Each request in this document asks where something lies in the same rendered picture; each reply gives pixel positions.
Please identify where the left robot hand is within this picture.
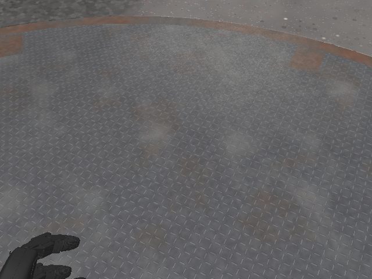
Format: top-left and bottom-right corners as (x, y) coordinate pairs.
(0, 232), (86, 279)

